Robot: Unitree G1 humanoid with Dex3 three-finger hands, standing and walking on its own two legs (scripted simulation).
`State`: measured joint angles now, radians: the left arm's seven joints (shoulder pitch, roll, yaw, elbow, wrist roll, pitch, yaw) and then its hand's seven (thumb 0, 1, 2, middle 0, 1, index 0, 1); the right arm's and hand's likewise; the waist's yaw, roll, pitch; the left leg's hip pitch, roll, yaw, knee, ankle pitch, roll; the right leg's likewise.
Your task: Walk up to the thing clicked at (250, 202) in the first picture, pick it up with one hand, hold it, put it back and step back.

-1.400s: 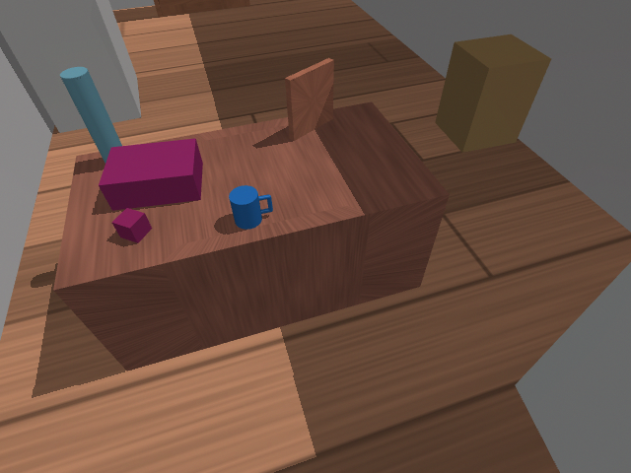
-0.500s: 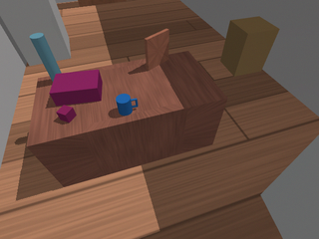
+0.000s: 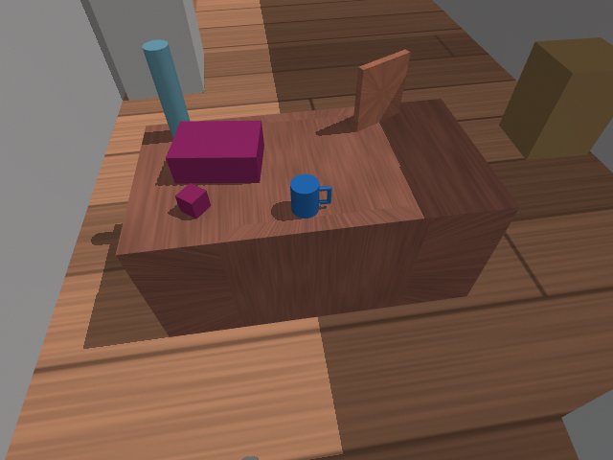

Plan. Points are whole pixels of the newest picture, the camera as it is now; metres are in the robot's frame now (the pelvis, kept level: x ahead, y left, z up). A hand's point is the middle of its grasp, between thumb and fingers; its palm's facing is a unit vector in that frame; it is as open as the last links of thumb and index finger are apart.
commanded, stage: walk up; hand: right
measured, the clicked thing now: (311, 196) +0.81 +0.02 -0.24
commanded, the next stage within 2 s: none
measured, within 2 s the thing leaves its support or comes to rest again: neither
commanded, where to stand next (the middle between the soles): +0.38 +0.17 m, yaw +10 degrees
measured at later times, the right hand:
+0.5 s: hand (444, 401) +0.26 -0.19 -0.16, palm faces -0.20 +0.93 -0.30, open 7.4 cm
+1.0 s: hand (362, 286) +0.45 -0.07 -0.13, palm faces -0.25 +0.88 -0.39, open 7.4 cm
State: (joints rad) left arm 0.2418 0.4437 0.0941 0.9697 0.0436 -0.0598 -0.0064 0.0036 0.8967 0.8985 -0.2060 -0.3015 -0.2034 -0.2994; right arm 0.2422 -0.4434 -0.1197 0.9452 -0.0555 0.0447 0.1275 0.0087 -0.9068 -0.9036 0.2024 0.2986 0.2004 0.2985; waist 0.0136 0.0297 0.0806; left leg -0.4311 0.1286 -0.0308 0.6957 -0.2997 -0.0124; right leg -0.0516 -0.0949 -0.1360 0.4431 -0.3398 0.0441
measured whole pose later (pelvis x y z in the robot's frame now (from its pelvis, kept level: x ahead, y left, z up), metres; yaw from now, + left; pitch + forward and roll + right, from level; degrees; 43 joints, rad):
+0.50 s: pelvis +0.16 +0.06 -0.01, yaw +9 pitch -3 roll -1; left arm 0.32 0.39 0.06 0.87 0.02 -0.09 -0.02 0.00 0.90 0.90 -0.21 -0.30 -0.20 -0.30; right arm 0.32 -0.42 -0.07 0.85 -0.02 0.02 0.07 0.01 -0.90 -0.90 0.20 0.30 0.20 0.30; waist 0.02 0.09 0.06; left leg -0.42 -0.03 -0.09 1.07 -0.42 0.02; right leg -0.28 -0.04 -0.13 0.63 -0.29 -0.03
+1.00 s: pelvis +0.30 +0.16 -0.01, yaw +13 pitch -3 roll +0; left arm 0.32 0.43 0.04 0.86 0.00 -0.04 -0.02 0.00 0.90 0.90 -0.20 -0.30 -0.20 -0.30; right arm 0.27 -0.38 -0.04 0.79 -0.01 -0.06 0.03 0.01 -0.90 -0.90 0.21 0.30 0.20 0.30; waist 0.01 -0.04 0.11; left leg -0.29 0.01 0.04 0.60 -0.27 0.03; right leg -0.48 -0.09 -0.02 0.93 -0.36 -0.02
